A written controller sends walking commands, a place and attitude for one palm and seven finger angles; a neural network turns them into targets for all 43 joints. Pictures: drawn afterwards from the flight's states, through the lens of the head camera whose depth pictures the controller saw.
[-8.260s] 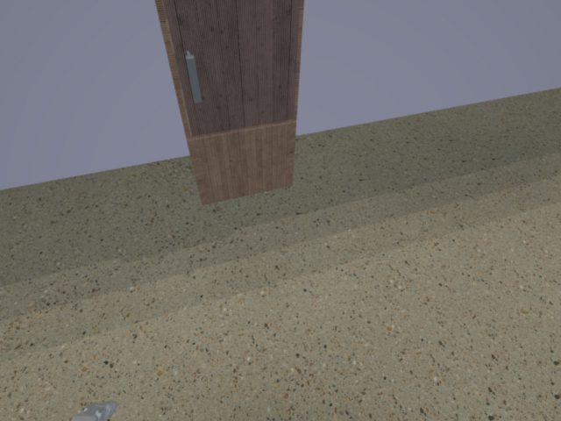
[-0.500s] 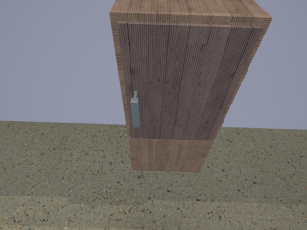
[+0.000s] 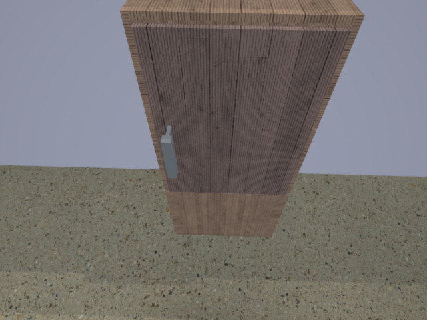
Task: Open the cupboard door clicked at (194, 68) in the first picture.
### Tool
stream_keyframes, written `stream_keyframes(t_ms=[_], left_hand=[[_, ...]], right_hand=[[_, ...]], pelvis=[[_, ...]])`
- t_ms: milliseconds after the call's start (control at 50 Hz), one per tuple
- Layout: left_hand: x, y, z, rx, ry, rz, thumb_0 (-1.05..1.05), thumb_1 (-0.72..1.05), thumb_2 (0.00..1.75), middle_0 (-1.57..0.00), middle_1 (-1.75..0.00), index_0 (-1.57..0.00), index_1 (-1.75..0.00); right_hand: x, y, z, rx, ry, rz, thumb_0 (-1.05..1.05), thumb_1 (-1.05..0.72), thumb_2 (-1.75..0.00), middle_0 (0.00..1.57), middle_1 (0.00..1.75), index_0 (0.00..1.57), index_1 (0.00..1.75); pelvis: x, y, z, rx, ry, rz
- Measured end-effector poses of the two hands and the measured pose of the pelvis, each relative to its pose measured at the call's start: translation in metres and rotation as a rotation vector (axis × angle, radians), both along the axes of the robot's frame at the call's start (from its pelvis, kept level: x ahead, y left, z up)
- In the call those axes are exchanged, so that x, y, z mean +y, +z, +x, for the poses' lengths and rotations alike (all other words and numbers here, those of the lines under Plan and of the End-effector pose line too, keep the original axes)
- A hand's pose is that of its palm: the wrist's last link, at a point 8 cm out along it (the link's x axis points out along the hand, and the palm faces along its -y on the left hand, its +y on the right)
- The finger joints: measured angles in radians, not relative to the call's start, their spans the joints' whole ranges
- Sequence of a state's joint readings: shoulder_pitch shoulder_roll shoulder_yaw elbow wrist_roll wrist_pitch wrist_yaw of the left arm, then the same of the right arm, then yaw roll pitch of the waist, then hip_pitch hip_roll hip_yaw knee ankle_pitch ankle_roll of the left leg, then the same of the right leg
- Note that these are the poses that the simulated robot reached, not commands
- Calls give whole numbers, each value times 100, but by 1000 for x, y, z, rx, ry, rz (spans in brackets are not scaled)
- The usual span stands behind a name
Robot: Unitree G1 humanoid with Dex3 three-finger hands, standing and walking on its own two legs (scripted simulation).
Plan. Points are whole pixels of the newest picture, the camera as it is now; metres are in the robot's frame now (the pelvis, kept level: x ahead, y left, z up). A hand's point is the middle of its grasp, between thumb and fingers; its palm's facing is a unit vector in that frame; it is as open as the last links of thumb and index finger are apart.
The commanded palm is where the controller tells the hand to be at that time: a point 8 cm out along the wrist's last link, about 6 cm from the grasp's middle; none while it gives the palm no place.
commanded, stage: shuffle to correct the standing spot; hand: left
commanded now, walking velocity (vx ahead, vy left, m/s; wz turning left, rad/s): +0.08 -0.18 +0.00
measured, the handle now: (171, 152) +0.56 +0.15 -0.08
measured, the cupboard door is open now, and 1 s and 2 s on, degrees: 0 0 0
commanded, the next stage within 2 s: come to a stop and stand still in 0.02 s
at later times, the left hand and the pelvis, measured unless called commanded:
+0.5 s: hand out of the picture +0.03 +0.13 -0.17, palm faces +0.08 -0.97 -0.21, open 7.3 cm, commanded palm none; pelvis +0.04 -0.04 +0.00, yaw +0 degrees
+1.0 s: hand out of the picture +0.01 +0.17 -0.18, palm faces +0.01 -0.98 -0.17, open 7.3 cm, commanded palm none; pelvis +0.00 +0.01 +0.00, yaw +0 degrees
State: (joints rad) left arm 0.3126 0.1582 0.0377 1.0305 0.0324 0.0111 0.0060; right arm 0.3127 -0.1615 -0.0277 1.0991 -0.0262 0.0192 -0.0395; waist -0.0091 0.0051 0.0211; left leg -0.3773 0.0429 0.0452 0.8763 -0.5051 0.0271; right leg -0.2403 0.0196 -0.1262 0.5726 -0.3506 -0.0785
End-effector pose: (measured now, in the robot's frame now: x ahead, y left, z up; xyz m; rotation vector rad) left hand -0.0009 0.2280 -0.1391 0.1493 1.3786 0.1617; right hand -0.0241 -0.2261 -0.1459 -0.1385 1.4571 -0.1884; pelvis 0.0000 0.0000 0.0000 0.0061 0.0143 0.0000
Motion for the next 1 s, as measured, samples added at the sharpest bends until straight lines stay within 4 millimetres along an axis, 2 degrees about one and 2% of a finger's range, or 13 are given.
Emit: stream_keyframes(t_ms=[120, 220, 280, 360, 440, 580, 740, 880, 920, 1000], left_hand=[[-31, -1, -4, 27, 42, -34, 0, 91, 90, -20, -30, -20, -30], [-51, -12, -9, 83, 59, -86, 0, 91, 90, -20, -30, -20, -30], [-58, -20, -8, 105, 68, -105, 0, 91, 90, -20, -30, -20, -30], [-63, -17, 7, 87, 72, -91, 0, 91, 90, -20, -30, -20, -30], [-60, -6, 22, 43, 63, -40, 1, 92, 90, -20, -30, -20, -30], [-43, 7, 20, 8, 54, 50, 1, 93, 90, -20, -30, -20, -30], [-41, -3, 4, 23, 55, 12, 0, 92, 90, -20, -30, -20, -30], [-39, -4, 1, -1, 5, -34, 0, 91, 90, -20, -30, -20, -30], [-32, -6, 2, -6, -18, -44, 0, 91, 90, -20, -30, -20, -30], [-4, -10, 6, -18, -16, -26, 1, 92, 90, -21, -30, -21, -30]], right_hand=[[-19, 11, 47, -47, 47, -13, 1, -91, -90, 20, 30, 20, 30], [-21, 14, 99, -142, 81, -35, 1, -93, -90, 20, 30, 20, 30], [-18, 14, 123, -202, 91, -39, 1, -93, -90, 20, 30, 20, 30], [-13, 15, 142, -248, 93, -17, 0, -93, -90, 20, 30, 20, 30], [-12, 7, 149, -253, 106, 28, 0, -93, -90, 20, 30, 20, 30], [-24, 1, 141, -230, 85, 47, -1, -93, -90, 20, 30, 20, 30], [-31, 3, 112, -177, 80, 9, 0, -93, -90, 20, 30, 20, 30], [-21, 11, 80, -166, 42, -14, 0, -93, -90, 20, 30, 20, 30], [-12, 11, 69, -173, 31, -15, 0, -92, -90, 20, 30, 20, 30], [9, 8, 45, -152, 32, -14, 0, -94, -90, 20, 30, 20, 30]], pelvis=[[-16, 6, 16, 11, 27, -6], [-22, 1, 31, 12, 18, -24], [-24, -3, 40, -6, 9, -17], [-27, 0, 47, -14, -3, 8], [-32, 2, 45, -10, 8, 17], [-40, 2, 40, -9, 13, 16], [-35, -1, 32, -34, 21, 4], [-16, 3, 16, -33, -2, -32], [-7, 1, 11, -32, -2, -44], [11, -2, 4, -42, 1, -39]])
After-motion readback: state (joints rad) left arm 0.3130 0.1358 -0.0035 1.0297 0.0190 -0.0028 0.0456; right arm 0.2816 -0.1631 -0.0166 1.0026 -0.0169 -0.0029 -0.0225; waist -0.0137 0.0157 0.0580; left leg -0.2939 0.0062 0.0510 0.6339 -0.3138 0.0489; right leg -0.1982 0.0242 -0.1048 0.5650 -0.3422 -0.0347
